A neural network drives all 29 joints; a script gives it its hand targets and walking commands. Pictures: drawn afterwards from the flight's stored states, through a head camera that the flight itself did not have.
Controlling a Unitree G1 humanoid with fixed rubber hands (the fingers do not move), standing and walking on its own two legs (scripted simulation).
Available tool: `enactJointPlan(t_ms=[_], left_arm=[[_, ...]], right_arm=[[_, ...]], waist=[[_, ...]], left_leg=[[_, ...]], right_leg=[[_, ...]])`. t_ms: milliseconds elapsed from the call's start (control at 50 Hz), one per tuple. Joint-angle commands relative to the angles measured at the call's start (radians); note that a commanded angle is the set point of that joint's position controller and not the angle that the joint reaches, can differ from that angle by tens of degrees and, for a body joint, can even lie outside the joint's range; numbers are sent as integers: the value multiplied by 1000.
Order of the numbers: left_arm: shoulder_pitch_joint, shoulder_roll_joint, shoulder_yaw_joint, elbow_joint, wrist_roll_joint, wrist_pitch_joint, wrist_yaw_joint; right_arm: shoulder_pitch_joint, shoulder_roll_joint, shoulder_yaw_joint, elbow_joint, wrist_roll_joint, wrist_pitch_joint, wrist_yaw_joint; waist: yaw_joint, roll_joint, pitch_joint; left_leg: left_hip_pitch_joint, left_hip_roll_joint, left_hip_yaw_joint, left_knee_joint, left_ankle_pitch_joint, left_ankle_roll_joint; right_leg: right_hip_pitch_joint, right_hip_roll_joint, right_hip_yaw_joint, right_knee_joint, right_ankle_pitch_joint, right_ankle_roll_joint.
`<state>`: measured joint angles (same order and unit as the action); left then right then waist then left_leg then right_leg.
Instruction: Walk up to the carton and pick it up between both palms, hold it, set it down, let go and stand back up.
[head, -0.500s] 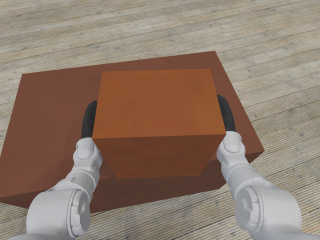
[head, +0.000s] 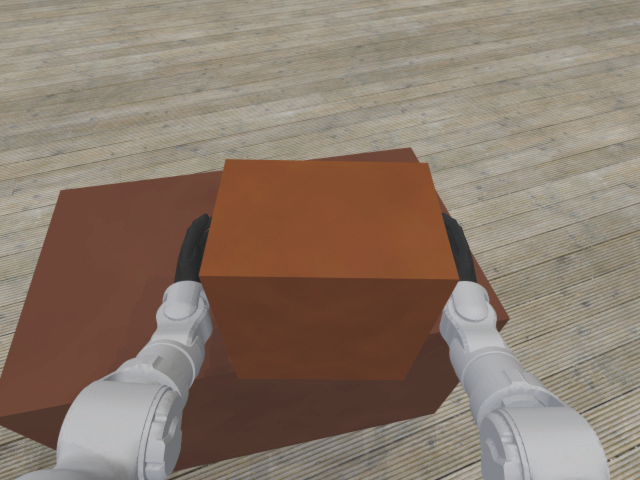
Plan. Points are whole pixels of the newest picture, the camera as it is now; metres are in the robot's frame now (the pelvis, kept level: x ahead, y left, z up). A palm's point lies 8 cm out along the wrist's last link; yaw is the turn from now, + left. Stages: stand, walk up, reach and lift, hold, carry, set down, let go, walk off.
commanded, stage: reach and lift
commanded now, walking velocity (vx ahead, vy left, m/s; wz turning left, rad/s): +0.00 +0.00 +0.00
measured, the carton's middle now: (323, 281) +0.40 +0.02 +0.00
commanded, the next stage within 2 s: none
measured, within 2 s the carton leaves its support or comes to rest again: neither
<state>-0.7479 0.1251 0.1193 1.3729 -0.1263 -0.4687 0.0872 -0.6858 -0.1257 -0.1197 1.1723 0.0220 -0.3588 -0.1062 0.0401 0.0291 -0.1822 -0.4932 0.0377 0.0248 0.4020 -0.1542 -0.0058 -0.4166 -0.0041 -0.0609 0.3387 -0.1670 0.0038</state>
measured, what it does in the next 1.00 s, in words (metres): stands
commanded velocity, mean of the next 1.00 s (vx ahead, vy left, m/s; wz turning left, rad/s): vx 0.00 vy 0.00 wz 0.00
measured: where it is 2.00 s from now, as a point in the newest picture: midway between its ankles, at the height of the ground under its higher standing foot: outside the picture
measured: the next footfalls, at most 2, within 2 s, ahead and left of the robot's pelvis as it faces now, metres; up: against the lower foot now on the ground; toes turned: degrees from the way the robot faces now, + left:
none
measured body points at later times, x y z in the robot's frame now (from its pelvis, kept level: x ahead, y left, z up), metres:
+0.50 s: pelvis +0.00 +0.00 +0.01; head +0.00 +0.00 +0.46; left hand +0.39 +0.19 +0.08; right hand +0.40 -0.17 +0.09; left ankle +0.01 +0.12 -0.74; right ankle -0.02 -0.12 -0.74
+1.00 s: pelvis +0.00 -0.01 +0.01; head -0.03 +0.02 +0.46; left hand +0.36 +0.19 +0.14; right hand +0.37 -0.17 +0.13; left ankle +0.01 +0.12 -0.74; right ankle -0.02 -0.12 -0.74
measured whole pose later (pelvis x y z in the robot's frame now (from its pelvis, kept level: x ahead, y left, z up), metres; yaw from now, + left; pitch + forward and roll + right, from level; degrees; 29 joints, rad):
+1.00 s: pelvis +0.00 -0.01 +0.01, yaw +1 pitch -4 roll -1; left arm -0.48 0.03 0.28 0.31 0.22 0.38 -0.04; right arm -0.50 -0.08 -0.06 0.59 0.10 0.14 -0.14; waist -0.03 -0.05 -0.02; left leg -0.10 0.03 0.00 0.30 -0.14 -0.02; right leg -0.01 0.00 -0.06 0.24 -0.16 0.00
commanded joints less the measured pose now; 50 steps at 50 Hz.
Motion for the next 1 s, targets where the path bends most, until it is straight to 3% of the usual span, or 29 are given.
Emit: enactJointPlan(t_ms=[0, 180, 380, 600, 760, 880, 980], left_arm=[[-633, -645, -193, -282, 134, -17, -175], [-598, -646, -176, -409, 160, 120, -186], [-539, -703, -270, -660, 152, 269, -179], [-358, -684, -288, -935, 203, 527, -212], [-260, -648, -297, -1133, 226, 715, -245], [-233, -611, -278, -1181, 252, 794, -271], [-249, -601, -272, -1190, 261, 842, -280]], right_arm=[[-581, 732, 305, -210, -77, 26, 180], [-574, 681, 271, -268, -29, 122, 187], [-559, 687, 350, -432, 44, 194, 173], [-507, 667, 427, -662, 96, 321, 117], [-479, 631, 450, -842, 108, 394, 87], [-474, 576, 415, -885, 103, 417, 89], [-509, 532, 374, -890, 101, 429, 98]], waist=[[4, -48, -408], [13, -24, -330], [-7, -8, -367], [-20, -37, -251], [-50, -31, -218], [-75, -23, -182], [-86, -7, -151]], left_leg=[[289, -38, 4, -10, 304, -41], [420, -29, 18, -46, 322, -47], [513, -45, -1, -36, 441, -63], [502, -77, 4, -62, 427, -51], [523, -88, 5, -66, 403, -50], [537, -88, 8, -81, 335, -47], [551, -82, 10, -100, 253, -44]], right_leg=[[232, 9, 54, -16, 186, -1], [234, 14, 58, -82, 103, -27], [332, 35, 53, -93, 240, -15], [446, 47, 55, -83, 376, 18], [492, 51, 38, -72, 423, 32], [482, 49, 15, -84, 355, 32], [415, 49, -7, -107, 213, 23]])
